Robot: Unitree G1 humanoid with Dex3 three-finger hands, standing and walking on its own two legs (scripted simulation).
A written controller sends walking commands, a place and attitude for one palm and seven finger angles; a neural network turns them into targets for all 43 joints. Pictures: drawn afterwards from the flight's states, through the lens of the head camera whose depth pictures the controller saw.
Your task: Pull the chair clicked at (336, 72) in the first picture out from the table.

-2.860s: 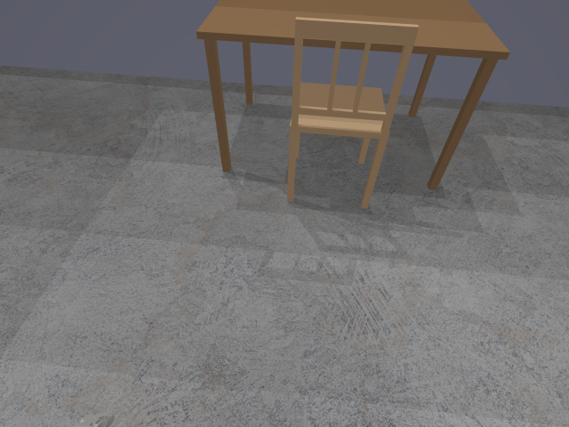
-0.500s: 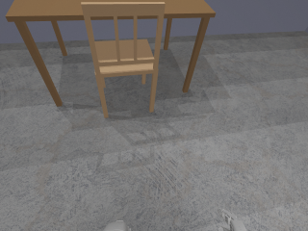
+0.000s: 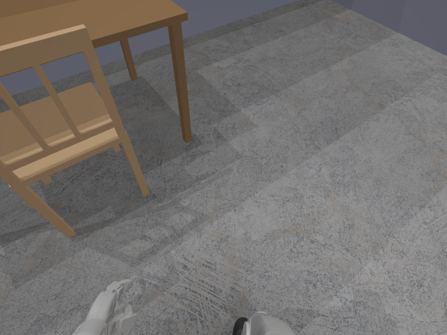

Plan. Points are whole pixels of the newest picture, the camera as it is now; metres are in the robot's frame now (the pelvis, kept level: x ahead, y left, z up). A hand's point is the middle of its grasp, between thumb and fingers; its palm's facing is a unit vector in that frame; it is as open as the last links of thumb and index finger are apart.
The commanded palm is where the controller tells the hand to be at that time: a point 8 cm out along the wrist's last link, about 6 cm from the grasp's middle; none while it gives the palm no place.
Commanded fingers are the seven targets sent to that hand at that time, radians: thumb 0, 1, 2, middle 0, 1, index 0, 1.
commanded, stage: walk to a spot facing it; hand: left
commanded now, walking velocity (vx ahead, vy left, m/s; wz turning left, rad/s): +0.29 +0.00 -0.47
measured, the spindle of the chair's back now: (22, 117) +0.67 +0.57 -0.08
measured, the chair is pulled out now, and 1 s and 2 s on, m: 0.00 0.00 0.00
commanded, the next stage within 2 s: turn to face it in 0.16 s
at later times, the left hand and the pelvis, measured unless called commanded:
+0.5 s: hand (109, 288) +0.23 +0.24 -0.16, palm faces -0.05 -0.98 -0.19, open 7.4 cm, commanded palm none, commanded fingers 0.00 0.90 0.90 -0.20 -0.30 -0.20 -0.30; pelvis +0.18 +0.05 +0.02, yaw -7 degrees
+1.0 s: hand (126, 250) +0.30 +0.21 -0.11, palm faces +0.17 -0.94 -0.28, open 7.4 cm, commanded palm none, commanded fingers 0.00 0.90 0.90 -0.20 -0.30 -0.20 -0.30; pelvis +0.20 +0.00 +0.02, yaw +10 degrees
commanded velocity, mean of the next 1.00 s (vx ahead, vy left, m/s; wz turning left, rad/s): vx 0.05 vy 0.00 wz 0.35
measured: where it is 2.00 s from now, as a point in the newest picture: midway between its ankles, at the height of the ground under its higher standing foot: outside the picture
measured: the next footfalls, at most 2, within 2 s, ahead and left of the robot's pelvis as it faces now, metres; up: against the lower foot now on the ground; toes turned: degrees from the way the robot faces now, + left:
left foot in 0.38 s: +0.27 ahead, +0.13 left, +0.00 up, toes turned +0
right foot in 0.90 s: +0.26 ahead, -0.09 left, +0.00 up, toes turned +4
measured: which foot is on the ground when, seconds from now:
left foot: up 0.00-0.36, down 0.38-0.90, up 0.92-1.00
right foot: down 0.00-0.38, up 0.40-0.88, down 0.90-1.00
